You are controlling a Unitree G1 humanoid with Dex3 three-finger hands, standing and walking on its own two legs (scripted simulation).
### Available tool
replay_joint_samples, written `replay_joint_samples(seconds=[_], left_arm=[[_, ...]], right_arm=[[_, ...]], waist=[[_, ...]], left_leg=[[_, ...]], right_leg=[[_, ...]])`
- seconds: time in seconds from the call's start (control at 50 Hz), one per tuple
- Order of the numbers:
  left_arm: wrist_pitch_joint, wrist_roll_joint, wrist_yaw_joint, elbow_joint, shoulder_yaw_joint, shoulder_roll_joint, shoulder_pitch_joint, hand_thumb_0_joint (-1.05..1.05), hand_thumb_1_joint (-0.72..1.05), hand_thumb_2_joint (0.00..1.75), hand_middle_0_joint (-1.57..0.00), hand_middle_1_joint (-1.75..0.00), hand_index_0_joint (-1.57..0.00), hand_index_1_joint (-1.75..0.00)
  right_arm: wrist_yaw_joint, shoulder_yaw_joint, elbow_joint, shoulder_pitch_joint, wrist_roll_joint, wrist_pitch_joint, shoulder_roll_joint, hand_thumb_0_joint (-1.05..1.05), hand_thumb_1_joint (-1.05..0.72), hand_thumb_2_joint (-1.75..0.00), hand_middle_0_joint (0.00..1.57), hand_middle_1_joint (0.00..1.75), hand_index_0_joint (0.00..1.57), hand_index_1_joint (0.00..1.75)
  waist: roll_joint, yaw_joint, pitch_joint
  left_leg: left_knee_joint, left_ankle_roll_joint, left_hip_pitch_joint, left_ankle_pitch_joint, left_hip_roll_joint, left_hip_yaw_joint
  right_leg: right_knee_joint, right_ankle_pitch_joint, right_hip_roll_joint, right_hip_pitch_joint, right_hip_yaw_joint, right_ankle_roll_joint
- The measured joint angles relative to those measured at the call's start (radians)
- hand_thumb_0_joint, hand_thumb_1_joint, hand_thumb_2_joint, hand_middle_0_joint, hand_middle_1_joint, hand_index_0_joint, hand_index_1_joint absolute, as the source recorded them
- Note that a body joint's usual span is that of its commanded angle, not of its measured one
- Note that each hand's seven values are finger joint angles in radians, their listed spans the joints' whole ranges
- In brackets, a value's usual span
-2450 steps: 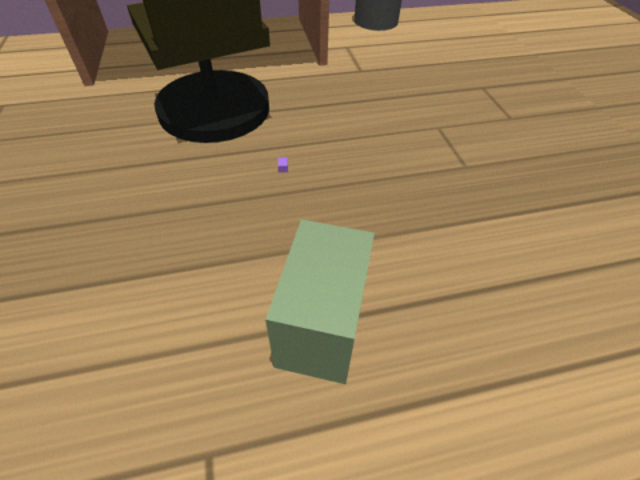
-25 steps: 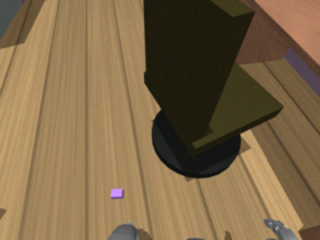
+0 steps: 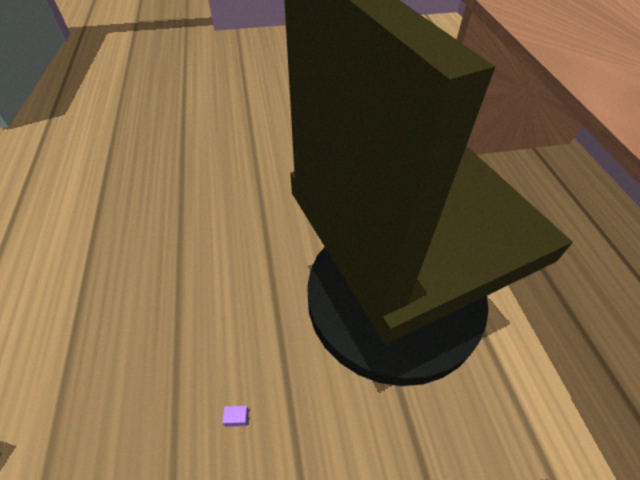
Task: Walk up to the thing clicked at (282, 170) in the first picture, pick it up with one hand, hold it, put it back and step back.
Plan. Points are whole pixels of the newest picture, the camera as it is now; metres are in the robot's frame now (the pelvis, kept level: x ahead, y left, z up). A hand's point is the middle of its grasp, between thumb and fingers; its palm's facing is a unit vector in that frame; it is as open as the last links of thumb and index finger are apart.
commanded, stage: walk up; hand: left
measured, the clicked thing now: (235, 416) +0.38 +0.25 -0.74
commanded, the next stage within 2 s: none
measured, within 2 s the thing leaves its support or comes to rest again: neither
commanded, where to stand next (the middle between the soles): -0.01 +0.01 m, yaw +0 degrees
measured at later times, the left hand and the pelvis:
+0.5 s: hand out of the picture +0.04 +0.27 -0.16, palm faces -0.05 -0.91 -0.40, open 7.4 cm; pelvis -0.08 +0.00 -0.01, yaw -2 degrees
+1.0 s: hand out of the picture -0.07 +0.33 -0.14, palm faces +0.00 -0.92 -0.38, open 7.4 cm; pelvis -0.10 +0.03 +0.01, yaw +3 degrees
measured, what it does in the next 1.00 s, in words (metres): walks backwards: right foot, then left foot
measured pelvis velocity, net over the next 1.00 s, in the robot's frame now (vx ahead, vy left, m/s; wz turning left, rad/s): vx -0.10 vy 0.03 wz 0.05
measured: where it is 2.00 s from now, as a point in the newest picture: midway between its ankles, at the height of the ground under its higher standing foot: outside the picture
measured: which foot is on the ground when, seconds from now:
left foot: down 0.00-0.54, up 0.56-0.84, down 0.86-1.00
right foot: down 0.00-0.28, up 0.30-0.50, down 0.52-0.88, up 0.90-1.00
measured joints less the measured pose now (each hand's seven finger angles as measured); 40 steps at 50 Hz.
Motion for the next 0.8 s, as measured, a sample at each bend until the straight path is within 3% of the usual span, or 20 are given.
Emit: replay_joint_samples(seconds=[0.1,0.18,0.24,0.3,0.36,0.4,0.48,0.52,0.54,0.56,0.6,0.66,0.72,0.8], left_arm=[[-0.008,0.002,0.007,-0.002,-0.003,0.005,-0.041,0.01,0.9,0.89,-0.2,-0.3,-0.21,-0.3],[0.02,-0.017,0.016,-0.029,-0.011,-0.001,-0.078,0.01,0.9,0.89,-0.2,-0.3,-0.21,-0.3],[0.04,-0.012,0.021,-0.055,-0.013,-0.003,-0.09,0.01,0.9,0.89,-0.2,-0.3,-0.21,-0.3],[0.061,-0.02,0.025,-0.073,-0.008,0.005,-0.117,0.01,0.9,0.89,-0.2,-0.3,-0.21,-0.3],[0.078,-0.022,0.035,-0.089,0.008,0.021,-0.147,0.01,0.9,0.89,-0.2,-0.3,-0.21,-0.3],[0.077,-0.023,0.034,-0.093,0.014,0.024,-0.146,0.01,0.9,0.89,-0.2,-0.3,-0.21,-0.3],[0.063,-0.017,0.02,-0.087,0.023,0.013,-0.113,0.01,0.9,0.89,-0.2,-0.3,-0.21,-0.3],[0.049,-0.008,0.016,-0.075,0.028,0.009,-0.083,0.01,0.9,0.89,-0.2,-0.3,-0.21,-0.3],[0.04,0.001,0.018,-0.064,0.032,-0.002,-0.072,0.01,0.9,0.89,-0.2,-0.3,-0.21,-0.3],[0.035,0.012,0.019,-0.056,0.031,-0.012,-0.059,0.01,0.9,0.89,-0.2,-0.3,-0.21,-0.3],[0.029,0.025,0.019,-0.049,0.024,-0.023,-0.024,0.01,0.9,0.89,-0.2,-0.3,-0.21,-0.3],[0.026,0.032,0.022,-0.033,0.024,-0.046,0.009,0.01,0.9,0.89,-0.2,-0.3,-0.21,-0.3],[0.015,0.044,0.012,-0.04,0.035,-0.048,0.04,0.01,0.9,0.89,-0.2,-0.3,-0.21,-0.3],[-0.007,0.046,-0.013,-0.075,0.048,-0.021,0.087,0.01,0.89,0.89,-0.2,-0.3,-0.21,-0.3]], right_arm=[[-0.002,0.003,0.001,-0.036,0.003,0.02,0.005,0.01,-0.91,-0.9,0.2,0.3,0.21,0.3],[-0.02,-0.002,-0.01,-0.081,0.014,0.051,-0.001,0.01,-0.91,-0.9,0.2,0.3,0.21,0.3],[-0.024,-0.014,-0.032,-0.096,0.013,0.057,-0.009,0.01,-0.91,-0.9,0.2,0.3,0.21,0.3],[-0.022,-0.024,-0.053,-0.103,0.01,0.05,-0.012,0.01,-0.91,-0.9,0.2,0.3,0.21,0.3],[-0.026,-0.024,-0.073,-0.105,0.004,0.053,0.006,0.0,-0.91,-0.9,0.2,0.3,0.21,0.3],[-0.031,-0.019,-0.082,-0.106,-0.004,0.063,0.012,0.0,-0.91,-0.9,0.2,0.3,0.21,0.3],[-0.025,-0.017,-0.102,-0.107,-0.024,0.074,0.008,0.01,-0.91,-0.9,0.2,0.3,0.21,0.3],[-0.015,-0.017,-0.11,-0.103,-0.026,0.084,0.004,0.01,-0.91,-0.9,0.2,0.3,0.21,0.3],[-0.011,-0.02,-0.109,-0.105,-0.023,0.09,-0.004,0.01,-0.91,-0.9,0.2,0.3,0.21,0.3],[-0.01,-0.025,-0.103,-0.104,-0.022,0.098,-0.006,0.01,-0.91,-0.9,0.2,0.3,0.21,0.3],[-0.011,-0.031,-0.087,-0.09,-0.023,0.115,-0.003,0.01,-0.91,-0.9,0.2,0.3,0.21,0.3],[-0.003,-0.046,-0.07,-0.052,-0.014,0.112,-0.021,0.01,-0.91,-0.9,0.2,0.3,0.21,0.3],[0.014,-0.053,-0.042,0.013,-0.018,0.094,-0.033,0.01,-0.91,-0.9,0.2,0.3,0.21,0.3],[0.042,-0.055,-0.006,0.089,-0.028,0.083,-0.042,0.01,-0.91,-0.9,0.2,0.3,0.21,0.3]], waist=[[0.011,-0.005,0.009],[0.006,-0.008,0.053],[0.004,-0.01,0.08],[0.001,-0.013,0.108],[-0.017,-0.012,0.145],[-0.016,-0.009,0.15],[0.009,-0.007,0.144],[0.02,-0.005,0.127],[0.046,-0.008,0.129],[0.064,-0.016,0.129],[0.054,-0.002,0.111],[0.067,0.002,0.091],[0.069,0.007,0.055],[0.038,0.017,0.008]], left_leg=[[0.051,0.003,-0.026,-0.02,0.02,-0.01],[0.141,0.028,-0.088,0.049,-0.003,-0.009],[0.134,0.04,-0.093,0.038,-0.015,0.0],[0.073,0.019,-0.08,-0.003,-0.018,0.007],[0.068,0.02,-0.094,0.032,-0.019,0.008],[0.062,0.021,-0.105,0.052,-0.006,0.011],[0.072,0.012,-0.143,0.077,0.025,0.015],[0.105,0.001,-0.175,0.075,0.038,0.016],[0.134,0.003,-0.19,0.068,0.055,0.0],[0.169,0.007,-0.203,-0.002,0.045,-0.033],[0.298,0.008,-0.229,-0.15,-0.026,-0.097],[0.462,0.005,-0.239,-0.148,-0.083,-0.152],[0.421,-0.007,-0.172,-0.152,-0.061,-0.115],[0.235,-0.004,-0.051,-0.229,-0.027,-0.036]], right_leg=[[-0.004,-0.005,0.023,0.001,-0.007,-0.014],[0.019,0.002,0.003,-0.018,-0.008,-0.014],[0.054,-0.007,-0.012,-0.047,-0.002,-0.002],[0.197,0.012,-0.01,-0.14,0.017,0.004],[0.437,-0.135,0.046,-0.237,0.101,0.001],[0.508,-0.163,0.06,-0.269,0.109,0.003],[0.353,-0.137,0.026,-0.217,0.069,0.012],[0.161,-0.052,0.009,-0.143,0.047,0.013],[0.128,0.002,0.025,-0.13,0.032,0.014],[0.134,0.012,0.032,-0.131,0.017,0.013],[0.143,0.019,0.016,-0.145,0.03,0.005],[0.08,0.064,-0.005,-0.132,0.029,0.009],[0.02,0.09,-0.027,-0.114,0.015,0.004],[-0.021,0.098,-0.066,-0.097,-0.002,-0.008]])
